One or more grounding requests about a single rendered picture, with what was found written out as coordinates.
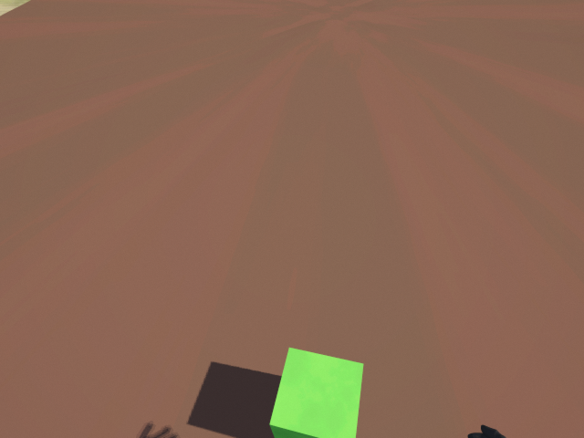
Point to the carton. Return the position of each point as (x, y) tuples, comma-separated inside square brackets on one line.
[(318, 397)]

